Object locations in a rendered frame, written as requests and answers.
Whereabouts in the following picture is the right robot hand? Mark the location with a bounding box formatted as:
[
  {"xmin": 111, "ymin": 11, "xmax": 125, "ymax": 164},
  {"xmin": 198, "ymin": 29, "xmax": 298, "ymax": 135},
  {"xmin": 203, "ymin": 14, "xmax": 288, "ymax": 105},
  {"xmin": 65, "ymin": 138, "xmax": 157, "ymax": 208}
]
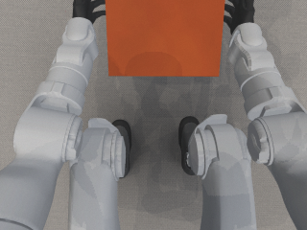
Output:
[{"xmin": 224, "ymin": 0, "xmax": 255, "ymax": 35}]

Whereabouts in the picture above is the left robot upper arm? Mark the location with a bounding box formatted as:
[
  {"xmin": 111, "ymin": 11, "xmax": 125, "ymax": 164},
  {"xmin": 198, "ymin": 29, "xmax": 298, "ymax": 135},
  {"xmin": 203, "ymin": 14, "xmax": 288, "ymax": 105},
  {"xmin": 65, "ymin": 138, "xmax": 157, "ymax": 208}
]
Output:
[{"xmin": 0, "ymin": 106, "xmax": 83, "ymax": 230}]

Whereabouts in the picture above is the robot left foot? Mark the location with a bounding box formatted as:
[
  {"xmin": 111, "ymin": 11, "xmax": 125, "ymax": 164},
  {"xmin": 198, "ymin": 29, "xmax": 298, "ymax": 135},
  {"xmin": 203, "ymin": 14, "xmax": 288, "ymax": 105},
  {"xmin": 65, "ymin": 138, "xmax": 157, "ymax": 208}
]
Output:
[{"xmin": 112, "ymin": 119, "xmax": 131, "ymax": 179}]

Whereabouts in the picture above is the carton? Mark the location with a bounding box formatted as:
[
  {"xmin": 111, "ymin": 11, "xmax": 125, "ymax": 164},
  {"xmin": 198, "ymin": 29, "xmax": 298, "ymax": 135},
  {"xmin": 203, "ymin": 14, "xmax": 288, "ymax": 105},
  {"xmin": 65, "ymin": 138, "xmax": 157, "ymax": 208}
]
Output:
[{"xmin": 105, "ymin": 0, "xmax": 225, "ymax": 77}]

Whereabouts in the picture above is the right robot forearm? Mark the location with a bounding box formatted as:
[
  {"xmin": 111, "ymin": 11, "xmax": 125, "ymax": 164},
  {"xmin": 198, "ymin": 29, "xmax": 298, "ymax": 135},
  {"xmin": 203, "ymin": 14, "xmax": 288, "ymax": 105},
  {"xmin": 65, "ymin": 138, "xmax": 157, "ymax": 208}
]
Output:
[{"xmin": 227, "ymin": 22, "xmax": 307, "ymax": 121}]

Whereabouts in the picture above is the left robot forearm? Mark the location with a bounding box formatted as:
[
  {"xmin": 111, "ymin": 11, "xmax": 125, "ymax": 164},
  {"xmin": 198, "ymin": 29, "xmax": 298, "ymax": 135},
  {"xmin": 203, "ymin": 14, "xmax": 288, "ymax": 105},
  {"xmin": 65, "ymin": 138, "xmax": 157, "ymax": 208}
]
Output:
[{"xmin": 12, "ymin": 17, "xmax": 99, "ymax": 152}]

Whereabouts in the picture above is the robot right thigh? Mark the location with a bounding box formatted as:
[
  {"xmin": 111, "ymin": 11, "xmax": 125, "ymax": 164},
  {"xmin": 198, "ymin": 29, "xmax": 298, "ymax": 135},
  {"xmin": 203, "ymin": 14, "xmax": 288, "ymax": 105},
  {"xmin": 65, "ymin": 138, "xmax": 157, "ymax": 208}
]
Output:
[{"xmin": 190, "ymin": 124, "xmax": 257, "ymax": 230}]

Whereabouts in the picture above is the right robot upper arm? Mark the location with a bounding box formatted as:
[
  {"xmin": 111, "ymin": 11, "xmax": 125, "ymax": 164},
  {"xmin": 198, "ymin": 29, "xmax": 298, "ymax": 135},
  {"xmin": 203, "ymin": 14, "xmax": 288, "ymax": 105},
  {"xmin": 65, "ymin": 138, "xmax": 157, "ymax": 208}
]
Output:
[{"xmin": 247, "ymin": 111, "xmax": 307, "ymax": 230}]

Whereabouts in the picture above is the left robot hand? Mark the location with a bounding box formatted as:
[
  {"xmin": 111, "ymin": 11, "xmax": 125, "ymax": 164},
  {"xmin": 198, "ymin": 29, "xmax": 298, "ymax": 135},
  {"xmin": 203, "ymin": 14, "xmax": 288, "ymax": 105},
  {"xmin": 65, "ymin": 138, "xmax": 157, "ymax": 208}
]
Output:
[{"xmin": 72, "ymin": 0, "xmax": 106, "ymax": 25}]

